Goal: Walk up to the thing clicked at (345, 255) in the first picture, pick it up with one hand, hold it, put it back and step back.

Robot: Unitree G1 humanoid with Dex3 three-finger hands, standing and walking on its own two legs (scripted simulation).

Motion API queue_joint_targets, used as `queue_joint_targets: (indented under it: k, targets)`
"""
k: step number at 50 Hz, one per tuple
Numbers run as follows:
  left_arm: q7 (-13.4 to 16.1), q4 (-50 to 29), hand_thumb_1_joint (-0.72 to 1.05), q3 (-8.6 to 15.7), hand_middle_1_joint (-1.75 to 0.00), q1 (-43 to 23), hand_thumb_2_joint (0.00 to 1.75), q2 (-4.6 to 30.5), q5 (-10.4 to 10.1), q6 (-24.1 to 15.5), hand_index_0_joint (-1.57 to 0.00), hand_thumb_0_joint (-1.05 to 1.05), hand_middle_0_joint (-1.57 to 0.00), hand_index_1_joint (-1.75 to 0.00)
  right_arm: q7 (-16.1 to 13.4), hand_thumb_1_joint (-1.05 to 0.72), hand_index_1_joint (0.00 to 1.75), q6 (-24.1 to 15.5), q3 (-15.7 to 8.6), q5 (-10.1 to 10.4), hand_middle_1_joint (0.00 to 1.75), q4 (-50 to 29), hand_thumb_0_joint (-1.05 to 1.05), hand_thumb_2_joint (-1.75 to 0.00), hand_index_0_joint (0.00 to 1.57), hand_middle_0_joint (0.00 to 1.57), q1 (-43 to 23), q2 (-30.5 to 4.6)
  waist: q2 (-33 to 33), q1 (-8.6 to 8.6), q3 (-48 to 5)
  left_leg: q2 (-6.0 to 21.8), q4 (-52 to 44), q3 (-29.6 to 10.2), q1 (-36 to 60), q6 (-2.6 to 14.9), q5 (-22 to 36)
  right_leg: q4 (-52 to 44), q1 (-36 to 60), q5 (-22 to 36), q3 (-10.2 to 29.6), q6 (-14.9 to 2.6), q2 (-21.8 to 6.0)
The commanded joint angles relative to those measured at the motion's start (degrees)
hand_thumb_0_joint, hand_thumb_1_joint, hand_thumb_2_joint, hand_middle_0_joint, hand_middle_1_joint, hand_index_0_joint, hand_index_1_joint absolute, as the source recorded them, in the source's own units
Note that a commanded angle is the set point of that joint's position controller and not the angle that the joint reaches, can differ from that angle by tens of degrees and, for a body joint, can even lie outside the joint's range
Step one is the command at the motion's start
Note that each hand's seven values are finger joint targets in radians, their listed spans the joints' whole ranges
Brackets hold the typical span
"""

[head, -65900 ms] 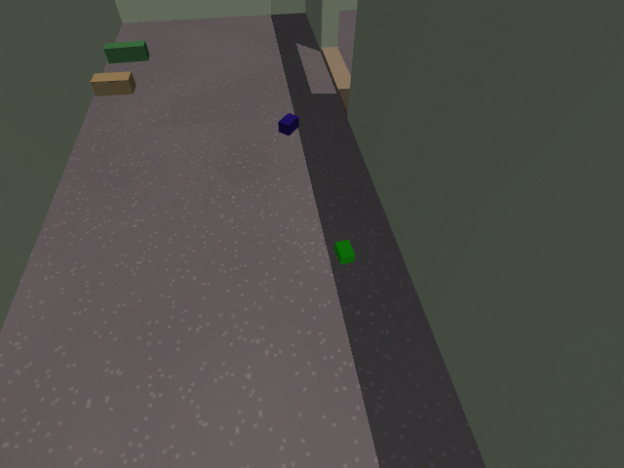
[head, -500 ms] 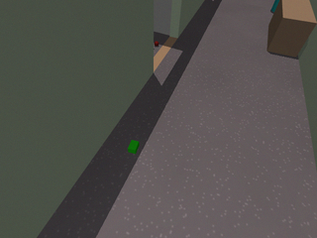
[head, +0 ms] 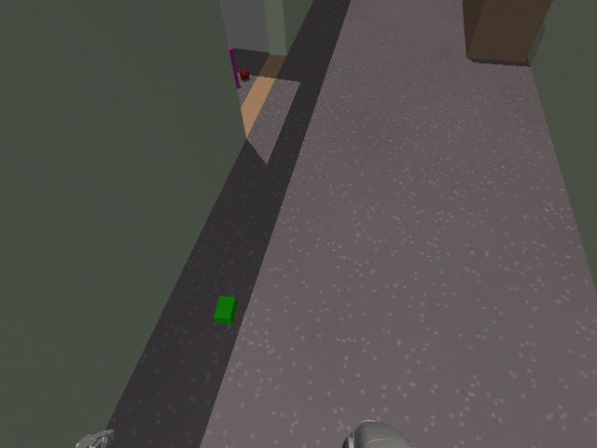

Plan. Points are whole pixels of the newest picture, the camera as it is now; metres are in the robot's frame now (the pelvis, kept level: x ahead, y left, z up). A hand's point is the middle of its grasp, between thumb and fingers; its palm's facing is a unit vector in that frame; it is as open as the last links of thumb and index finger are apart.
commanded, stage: walk up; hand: left
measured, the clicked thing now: (226, 310) +0.65 +0.27 -0.73
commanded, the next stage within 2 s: stand in 1.92 s
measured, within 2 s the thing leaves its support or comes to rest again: neither
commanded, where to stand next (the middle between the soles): +0.26 +0.02 m, yaw +0 degrees
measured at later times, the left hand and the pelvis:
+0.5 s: hand (127, 428) +0.19 +0.28 -0.15, palm faces -0.04 -0.95 -0.32, open 7.4 cm; pelvis +0.14 +0.01 +0.01, yaw +0 degrees
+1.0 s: hand (149, 370) +0.27 +0.25 -0.13, palm faces +0.00 -0.92 -0.38, open 7.4 cm; pelvis +0.19 -0.01 +0.01, yaw +1 degrees
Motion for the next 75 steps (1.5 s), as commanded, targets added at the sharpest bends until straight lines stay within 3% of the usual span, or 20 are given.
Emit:
queue_joint_targets:
  k: [1, 4, 6, 12, 17, 18, 19, 21, 25, 30, 34, 36, 37, 38, 40, 44, 47, 50, 60, 75]
  targets:
    - [2.39, -3.19, 0.9, 5.75, -0.3, 12.7, 0.9, 20.52, -1.87, -1.32, -0.2, 0.0, -0.2, -0.3, -1.43, -0.9, 0.3, -1.34, -2.98, 0.4, 0.3, -5.71, 0.0, -0.9, 0.2, 0.2, 2.3, -14.25, -14.61, 7.79, -9.24, -3.91, 29.53, -6.18, -29.07, 1.9, -3.22, -20.37, 24.52, -9.24, 40.36, -16.14, -22.95]
    - [3.08, -5.28, 0.9, 3.89, -0.3, 6.37, 0.9, 15.17, -2.02, -1.48, -0.2, 0.0, -0.2, -0.3, -0.61, -0.9, 0.3, -1.02, -2.51, 1.27, 0.3, -3.92, 0.0, -0.9, 0.2, 0.2, 2.92, -11.53, -10.57, 3.64, -3.63, -1.11, 25.51, -8.2, -25.07, 1.9, 4.68, -19.88, 12.1, -0.04, 19.51, -11.4, -14.16]
    - [3.01, -5.98, 0.9, 3.42, -0.3, 6.32, 0.9, 13.95, -1.46, -2.03, -0.2, 0.0, -0.2, -0.3, 0.15, -0.9, 0.3, -0.71, -2.38, 0.6, 0.3, -3.81, 0.0, -0.9, 0.2, 0.2, 4.51, -10.42, -10.85, 3.04, -3.31, -1.8, 21.57, -6.04, -22.52, 1.18, 8.36, -19.52, 8.77, 5.98, 13.94, -11.18, -11.04]
    - [2.37, -9.11, 0.9, 3.72, -0.3, 7.33, 0.9, 15.04, -0.28, -2.19, -0.2, 0.0, -0.2, -0.3, 1.02, -0.9, 0.3, -1.61, -2.73, -0.39, 0.3, -6.12, 0.0, -0.9, 0.2, 0.2, -1.27, -9.6, -11.62, 4.72, -3.56, -0.27, 0.11, -2.16, -21.38, -1.57, 10.78, -19.32, 8.55, 2.21, 10.76, -13.05, -12.49]
    - [3.25, -9.26, 0.9, 1.42, -0.3, 3.99, 0.9, 12.57, -1.21, -0.32, -0.2, 0.0, -0.2, -0.3, -1.12, -0.9, 0.3, -2.89, -2.87, -0.76, 0.3, -3.18, 0.0, -0.9, 0.2, 0.2, 2.76, -8.54, -5.03, 0.62, -8.36, -4.11, -12.96, -0.74, -2.05, 0.58, 26.84, -1.64, 0.54, 12.95, 5.95, -7.53, -9.37]
    - [3.46, -9.36, 0.9, 0.58, -0.3, 4.45, 0.9, 10.3, -1.59, -0.01, -0.2, 0.0, -0.2, -0.3, -1.64, -0.9, 0.3, -3.06, -3.37, -1.05, 0.3, -3.03, 0.0, -0.9, 0.2, 0.2, 3.63, -11.42, 2.16, -0.21, -9.31, 0.0, -17.28, -5.52, -0.02, 2.02, 27.7, 5.08, -1.19, 5.99, 3.01, -4.71, -5.49]
    - [3.55, -9.02, 0.9, -0.27, -0.3, 7.13, 0.9, 7.29, -2.24, 0.46, -0.2, 0.0, -0.2, -0.3, -1.99, -0.9, 0.3, -3.36, -3.96, -1.73, 0.3, -4.31, 0.0, -0.9, 0.2, 0.2, 2.08, -15.53, 11.73, 1.02, -10.72, 11.89, -21.34, -22.64, 1.17, 5.64, 28.95, 13.32, -6.2, -9.26, 0.97, -1.13, 0.77]
    - [3.91, -6.76, 0.9, 1.8, -0.3, 12.17, 0.9, 13.98, -1.33, 1.39, -0.2, 0.0, -0.2, -0.3, -1.47, -0.9, 0.3, -3.04, -5.46, -0.11, 0.3, -5.97, 0.0, -0.9, 0.2, 0.2, 1.11, -19.83, 7.22, 1.53, -8.8, 19.31, -26.07, -35.54, -2.01, 15.33, 5.77, 25.22, -8.38, -24.73, 5.41, -1.75, 0.75]
    - [3.57, -3.95, 0.9, 1.91, -0.3, 11.59, 0.9, 13.97, -1.02, 1.14, -0.2, 0.0, -0.2, -0.3, -1.67, -0.9, 0.3, -2.74, -3.53, -0.19, 0.3, -6.91, 0.0, -0.9, 0.2, 0.2, -3.04, -15.17, 6.77, 2.78, -5.72, 10.62, -24.12, -18.71, -6.83, 10.47, 14.09, 20.15, -7.28, -16.77, 7.43, -1.06, -2.31]
    - [3.72, -2.55, 0.9, 1.08, -0.3, 10.47, 0.9, 10.93, -1.25, 0.41, -0.2, 0.0, -0.2, -0.3, -1.65, -0.9, 0.3, -1.61, -2.47, -0.45, 0.3, -7.23, 0.0, -0.9, 0.2, 0.2, -5.56, -14.18, 9.82, 2.62, -6.91, 8.25, -18.86, -10.84, -11.33, 10.96, 29.5, 6.55, 1.44, -12.49, 2.07, 0.9, -1.44]
    - [4.96, 0.93, 0.9, 1.59, -0.3, 13.29, 0.9, 11.29, -0.6, -0.65, -0.2, 0.0, -0.2, -0.3, -1.3, -0.9, 0.3, 0.61, -0.82, 0.93, 0.3, -7.81, 0.0, -0.9, 0.2, 0.2, -10.65, -10.88, 3.8, 5.97, -9.07, 4.3, -7.01, -6.72, -19.11, 6.06, 22.52, -7.38, 13.99, 0.91, 0.29, 0.12, 1.23]
    - [5.36, -0.86, 0.9, 2.3, -0.3, 8.14, 0.9, 16.64, 0.39, -1.54, -0.2, 0.0, -0.2, -0.3, -1.16, -0.9, 0.3, 1.59, 0.64, 1.54, 0.3, -7.47, 0.0, -0.9, 0.2, 0.2, -8.38, -5.88, -10.85, 3.17, -5.87, -3.62, 1.67, -3.67, -24.95, 0.78, 6.47, -17.01, 9.65, -2.81, 23.06, -4.79, -13.58]
    - [5.34, -1.81, 0.9, 2.32, -0.3, 3.58, 0.9, 19.36, -0.07, -1.35, -0.2, 0.0, -0.2, -0.3, -1.63, -0.9, 0.3, 2.38, -0.23, 1.37, 0.3, -5.87, 0.0, -0.9, 0.2, 0.2, -8.0, -8.52, -12.04, 2.96, -4.7, -3.95, 7.54, -5.24, -20.42, 0.59, -3.56, -21.29, 1.04, -11.01, 29.68, -11.0, -21.12]
    - [5.35, -2.38, 0.9, 2.16, -0.3, -0.05, 0.9, 19.94, -0.08, -1.02, -0.2, 0.0, -0.2, -0.3, -1.74, -0.9, 0.3, 2.61, -1.31, 0.88, 0.3, -3.87, 0.0, -0.9, 0.2, 0.2, -6.92, -11.04, -12.56, 2.01, -2.5, -2.18, 9.84, -6.34, -15.26, 0.31, -2.37, -20.12, -5.73, -11.79, 29.67, -12.88, -21.33]
    - [5.12, -1.99, 0.9, 1.05, -0.3, -1.5, 0.9, 15.81, -0.22, -0.9, -0.2, 0.0, -0.2, -0.3, -1.32, -0.9, 0.3, 2.11, -0.88, 1.6, 0.3, -1.56, 0.0, -0.9, 0.2, 0.2, -7.2, -10.49, -11.96, 1.27, -2.35, -2.49, 1.91, -6.13, -15.35, 1.07, -0.37, -16.06, -1.71, -5.14, 18.65, -8.6, -14.17]
    - [4.97, -0.54, 0.9, 0.3, -0.3, -1.2, 0.9, 14.13, -0.86, -0.92, -0.2, 0.0, -0.2, -0.3, -1.51, -0.9, 0.3, 0.8, -0.55, 0.86, 0.3, 1.54, 0.0, -0.9, 0.2, 0.2, -5.2, -10.29, -12.12, 1.25, -10.04, -1.38, -13.69, -5.85, -6.38, 1.16, 20.91, -5.53, 5.05, 15.39, 10.91, -4.39, -10.44]
    - [5.21, 1.26, 0.9, -0.37, -0.3, -0.12, 0.9, 11.95, -1.75, -0.58, -0.2, 0.0, -0.2, -0.3, -1.35, -0.9, 0.3, 0.34, -0.82, 0.95, 0.3, 1.43, 0.0, -0.9, 0.2, 0.2, -12.33, -13.25, -5.78, 4.48, -11.36, 3.93, -13.41, -12.88, -10.47, 4.5, 26.92, -5.57, 9.2, 4.28, 5.31, -0.45, -4.35]
    - [5.27, 2.5, 0.9, -0.33, -0.3, -3.43, 0.9, 13.58, -1.3, -0.82, -0.2, 0.0, -0.2, -0.3, -1.12, -0.9, 0.3, 0.99, 0.29, 0.91, 0.3, 3.45, 0.0, -0.9, 0.2, 0.2, -12.11, -10.32, -5.39, 2.75, -11.26, -0.27, -12.79, -7.28, -8.58, 1.93, 24.15, -9.64, 9.83, 6.18, 9.59, -2.48, -8.93]
    - [4.8, 7.01, 0.9, -1.57, -0.3, -7.25, 0.9, 11.57, -1.44, 0.08, -0.2, 0.0, -0.2, -0.3, -0.91, -0.9, 0.3, 0.99, 1.03, 0.49, 0.3, 7.6, 0.0, -0.9, 0.2, 0.2, -17.0, -10.79, 0.82, 3.73, -6.35, 2.36, -24.18, -11.3, -13.19, 1.81, 16.0, -13.06, 13.93, -0.21, 4.68, -0.16, -5.3]
    - [4.67, 11.33, 0.9, -1.54, -0.3, -9.39, 0.9, 11.63, -0.96, -0.23, -0.2, 0.0, -0.2, -0.3, -1.05, -0.9, 0.3, 1.46, 1.01, 0.63, 0.3, 10.82, 0.0, -0.9, 0.2, 0.2, -18.11, -10.26, -3.27, 2.87, -9.92, 1.2, -23.92, -8.61, -5.14, 0.92, 23.76, -18.85, 15.8, 6.0, 4.86, 0.62, -7.09]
